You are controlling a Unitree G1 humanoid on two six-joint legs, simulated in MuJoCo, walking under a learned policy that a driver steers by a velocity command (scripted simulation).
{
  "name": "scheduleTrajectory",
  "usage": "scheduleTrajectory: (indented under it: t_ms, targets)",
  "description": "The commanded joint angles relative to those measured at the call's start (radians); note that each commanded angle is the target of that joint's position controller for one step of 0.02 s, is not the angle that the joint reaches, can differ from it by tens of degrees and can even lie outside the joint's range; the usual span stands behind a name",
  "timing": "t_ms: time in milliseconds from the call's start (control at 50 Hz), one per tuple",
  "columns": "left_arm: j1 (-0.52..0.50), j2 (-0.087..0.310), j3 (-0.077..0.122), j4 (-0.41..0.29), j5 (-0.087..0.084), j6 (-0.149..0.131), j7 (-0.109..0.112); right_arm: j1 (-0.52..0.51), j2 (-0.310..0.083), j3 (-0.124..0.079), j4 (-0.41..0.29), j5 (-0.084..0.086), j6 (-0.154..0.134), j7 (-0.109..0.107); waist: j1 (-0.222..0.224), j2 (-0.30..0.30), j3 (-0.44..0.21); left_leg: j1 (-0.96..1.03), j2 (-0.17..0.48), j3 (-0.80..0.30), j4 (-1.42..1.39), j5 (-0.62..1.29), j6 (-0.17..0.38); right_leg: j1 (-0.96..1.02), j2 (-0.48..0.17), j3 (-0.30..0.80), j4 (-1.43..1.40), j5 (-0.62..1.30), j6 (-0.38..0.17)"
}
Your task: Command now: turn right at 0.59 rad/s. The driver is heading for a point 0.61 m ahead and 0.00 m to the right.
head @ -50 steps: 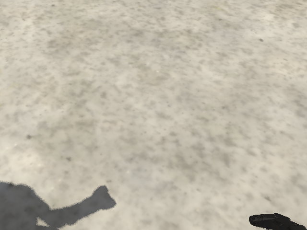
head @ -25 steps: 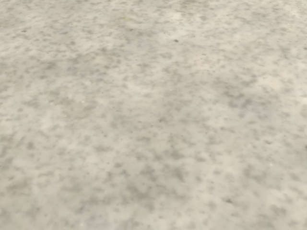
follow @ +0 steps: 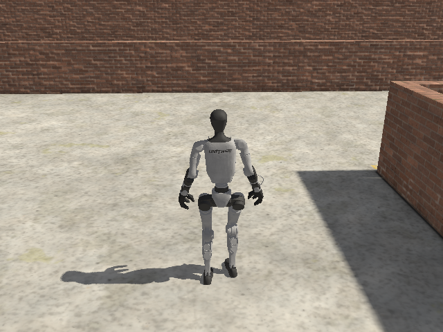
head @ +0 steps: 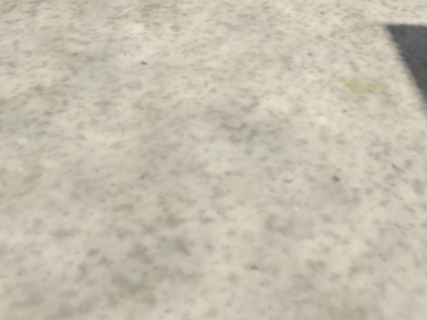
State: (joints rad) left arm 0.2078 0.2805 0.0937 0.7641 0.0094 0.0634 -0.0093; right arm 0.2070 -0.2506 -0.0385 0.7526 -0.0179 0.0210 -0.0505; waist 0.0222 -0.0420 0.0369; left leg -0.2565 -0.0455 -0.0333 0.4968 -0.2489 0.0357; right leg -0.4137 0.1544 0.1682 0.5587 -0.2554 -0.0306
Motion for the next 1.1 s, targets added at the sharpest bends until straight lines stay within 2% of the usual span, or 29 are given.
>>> scheduleTrajectory:
  t_ms: [20, 40, 60, 100, 180, 280, 340, 360, 380, 400, 420, 440, 460, 480, 520, 540, 580, 620, 700, 780, 820, 840, 860, 880, 900, 920, 960, 1020, 1100]
  targets:
    - [-0.028, 0.148, 0.038, -0.074, 0.031, -0.022, 0.008, -0.018, -0.187, -0.046, -0.084, -0.022, -0.016, -0.006, -0.008, 0.153, -0.009, -0.011, 0.421, -0.393, -0.313, -0.012, 0.207, -0.132, -0.042, -0.038, 0.421, -0.245, 0.035]
    - [0.015, 0.138, 0.04, -0.053, 0.028, -0.019, 0.0, -0.076, -0.133, -0.03, -0.092, -0.015, -0.019, -0.003, 0.038, 0.119, -0.011, -0.037, 0.347, -0.273, -0.277, 0.101, 0.177, -0.096, -0.041, -0.045, 0.506, -0.189, 0.033]
    - [0.055, 0.129, 0.039, -0.035, 0.027, -0.01, -0.008, -0.111, -0.116, -0.025, -0.104, -0.011, -0.02, 0.001, 0.057, 0.134, -0.022, -0.012, 0.29, -0.18, -0.253, 0.173, 0.148, -0.097, -0.046, -0.059, 0.579, -0.145, 0.04]
    - [0.073, 0.12, 0.033, -0.024, 0.018, 0.003, -0.024, -0.109, -0.11, -0.022, -0.118, -0.009, -0.02, 0.001, 0.039, 0.178, -0.03, 0.06, 0.251, -0.077, -0.2, 0.377, 0.148, -0.135, -0.055, -0.097, 0.641, -0.139, 0.066]
    - [-0.019, 0.09, 0.013, -0.067, 0.002, 0.015, -0.028, 0.025, -0.15, -0.04, -0.086, -0.005, -0.012, -0.002, -0.038, 0.183, -0.065, 0.258, 0.302, -0.034, -0.088, 0.759, 0.191, -0.173, -0.084, -0.127, 0.528, -0.196, 0.103]
    - [-0.026, 0.077, -0.005, -0.091, -0.016, 0.025, -0.028, 0.004, -0.179, -0.053, -0.082, -0.008, 0.003, 0.019, -0.048, 0.249, -0.099, 0.226, 0.323, 0.026, -0.024, 0.801, 0.175, 0.016, -0.116, -0.195, 0.281, -0.24, 0.075]
    - [0.006, 0.069, -0.012, -0.084, -0.015, 0.017, -0.022, 0.006, -0.19, -0.057, -0.056, 0.001, 0.012, 0.03, -0.036, 0.25, -0.1, 0.197, 0.316, 0.014, 0.03, 0.76, 0.162, 0.11, -0.11, -0.214, 0.07, -0.174, 0.044]
    - [0.036, 0.06, -0.017, -0.071, -0.006, 0.007, -0.016, -0.006, -0.192, -0.057, -0.046, 0.012, 0.016, 0.034, -0.006, 0.223, -0.092, 0.156, 0.292, 0.033, 0.068, 0.693, 0.128, 0.182, -0.107, -0.219, -0.114, -0.018, 0.032]
    - [0.028, 0.096, -0.014, -0.072, 0.011, -0.008, -0.01, 0.029, -0.186, -0.057, -0.03, 0.017, 0.016, 0.041, -0.013, 0.151, -0.082, 0.06, 0.259, 0.049, 0.113, 0.508, 0.066, 0.276, -0.149, -0.137, -0.253, 0.153, 0.02]
    - [0.02, 0.207, 0.003, -0.089, 0.022, -0.022, -0.006, 0.097, -0.12, -0.042, -0.046, 0.005, 0.021, 0.05, -0.06, -0.124, -0.113, -0.133, 0.157, 0.122, 0.289, -0.019, 0.0, 0.405, -0.424, 0.151, -0.25, 0.526, -0.029]
    - [0.064, 0.274, 0.024, -0.082, 0.003, -0.024, 0.0, -0.003, -0.092, -0.031, -0.074, 0.013, 0.047, 0.033, 0.042, -0.302, -0.124, -0.159, 0.035, 0.093, 0.481, -0.432, -0.019, 0.258, -0.569, 0.203, -0.182, 0.925, -0.228]
    - [0.063, 0.194, 0.001, -0.069, 0.006, -0.024, 0.007, -0.037, -0.124, -0.04, -0.06, 0.023, 0.058, 0.032, 0.038, -0.139, -0.117, -0.148, 0.014, -0.042, 0.615, -0.417, -0.008, 0.245, -0.53, 0.125, -0.168, 0.96, -0.254]
    - [-0.012, 0.152, -0.015, -0.07, 0.007, -0.018, 0.022, -0.023, -0.119, -0.045, -0.039, 0.032, 0.06, 0.038, 0.001, -0.111, -0.06, -0.175, -0.024, -0.091, 0.692, -0.361, -0.001, 0.211, -0.47, 0.025, -0.167, 0.852, -0.227]
    - [-0.107, 0.126, -0.024, -0.085, 0.011, -0.007, 0.036, 0.023, -0.146, -0.057, -0.011, 0.034, 0.057, 0.045, -0.052, -0.097, -0.028, -0.185, -0.028, -0.093, 0.718, -0.295, -0.012, 0.196, -0.41, -0.04, -0.172, 0.738, -0.174]
    - [-0.152, 0.096, -0.035, -0.103, 0.002, -0.003, 0.054, 0.077, -0.17, -0.07, 0.022, 0.01, 0.055, 0.051, -0.062, -0.113, -0.049, -0.187, -0.037, -0.051, 0.748, -0.217, -0.052, 0.239, -0.369, -0.093, -0.187, 0.634, -0.155]
    - [-0.143, 0.088, -0.038, -0.104, 0.002, -0.003, 0.056, 0.077, -0.169, -0.071, 0.026, 0.009, 0.056, 0.053, -0.047, -0.105, -0.063, -0.198, -0.036, -0.035, 0.748, -0.2, -0.071, 0.272, -0.372, -0.096, -0.197, 0.559, -0.163]
    - [-0.108, 0.089, -0.037, -0.09, 0.003, -0.009, 0.061, 0.051, -0.15, -0.067, 0.018, 0.013, 0.062, 0.055, -0.014, -0.092, -0.061, -0.227, -0.021, -0.019, 0.69, -0.194, -0.092, 0.327, -0.398, -0.071, -0.221, 0.405, -0.184]
    - [-0.072, 0.099, -0.032, -0.072, 0.009, -0.017, 0.061, 0.046, -0.136, -0.06, 0.013, 0.01, 0.067, 0.06, 0.008, -0.107, -0.069, -0.218, 0.007, 0.003, 0.57, -0.19, -0.091, 0.354, -0.411, -0.032, -0.28, 0.071, -0.181]
    - [-0.038, 0.151, -0.013, -0.042, 0.022, -0.03, 0.047, 0.04, -0.13, -0.05, -0.005, -0.003, 0.063, 0.088, 0.016, -0.137, -0.041, -0.135, 0.019, 0.065, 0.358, -0.272, -0.045, 0.316, -0.439, 0.017, -0.379, -0.325, -0.163]
    - [-0.085, 0.18, 0.002, -0.045, 0.023, -0.032, 0.033, 0.14, -0.115, -0.042, 0.02, 0.015, 0.046, 0.11, -0.054, -0.103, -0.003, 0.115, 0.018, 0.124, 0.124, -0.275, 0.056, 0.114, -0.436, -0.056, -0.404, -0.391, -0.122]
    - [-0.173, 0.15, 0.002, -0.062, 0.023, -0.027, 0.033, 0.334, -0.091, -0.037, 0.108, 0.015, 0.029, 0.104, -0.157, 0.005, 0.044, 0.33, -0.006, 0.141, -0.125, -0.167, 0.116, -0.082, -0.351, -0.189, -0.221, -0.418, -0.055]
    - [-0.18, 0.088, -0.012, -0.071, 0.021, -0.03, 0.024, 0.407, -0.121, -0.043, 0.14, 0.003, 0.015, 0.09, -0.182, 0.24, 0.066, 0.398, 0.134, -0.119, -0.264, -0.366, 0.142, -0.252, -0.244, -0.321, 0.135, -0.428, -0.012]
    - [-0.208, -0.01, -0.044, -0.117, 0.023, -0.033, 0.018, 0.351, -0.193, -0.039, 0.078, 0.0, -0.001, 0.079, -0.134, 0.311, 0.091, 0.317, 0.394, -0.575, -0.356, -0.637, 0.202, -0.452, -0.139, -0.274, 0.366, -0.324, 0.031]
    - [-0.294, 0.051, -0.037, -0.172, 0.015, -0.053, 0.009, 0.263, -0.23, -0.057, 0.054, -0.014, 0.005, 0.056, -0.124, 0.247, 0.176, 0.144, 0.42, -0.696, -0.498, -0.783, 0.269, -0.485, -0.173, -0.149, 0.375, -0.183, 0.042]
    - [-0.273, 0.112, -0.023, -0.156, 0.002, -0.069, -0.003, 0.183, -0.22, -0.054, 0.035, -0.011, 0.0, 0.041, -0.07, 0.204, 0.214, 0.095, 0.378, -0.616, -0.509, -0.682, 0.24, -0.434, -0.201, -0.136, 0.394, -0.062, 0.05]
    - [-0.21, 0.138, -0.013, -0.114, 0.013, -0.077, -0.014, 0.149, -0.219, -0.054, 0.029, 0.0, -0.014, 0.044, -0.039, 0.168, 0.185, 0.125, 0.312, -0.507, -0.485, -0.516, 0.207, -0.387, -0.205, -0.138, 0.381, 0.009, 0.062]
    - [-0.135, 0.136, -0.009, -0.058, 0.043, -0.075, -0.023, 0.178, -0.186, -0.048, 0.04, 0.006, -0.044, 0.051, -0.042, 0.125, 0.109, 0.197, 0.228, -0.367, -0.438, -0.275, 0.172, -0.337, -0.194, -0.161, 0.401, 0.087, 0.067]
    - [-0.16, 0.085, -0.021, -0.066, 0.037, -0.068, -0.025, 0.276, -0.159, -0.046, 0.082, 0.014, -0.069, 0.062, -0.065, 0.126, 0.075, 0.268, 0.205, -0.325, -0.396, -0.124, 0.174, -0.379, -0.191, -0.17, 0.399, 0.132, 0.065]
    - [-0.262, 0.082, -0.026, -0.098, 0.032, -0.074, -0.026, 0.356, -0.147, -0.047, 0.109, 0.009, -0.075, 0.056, -0.112, 0.151, 0.09, 0.307, 0.204, -0.338, -0.37, 0.01, 0.192, -0.434, -0.19, -0.177, 0.317, 0.155, 0.083]
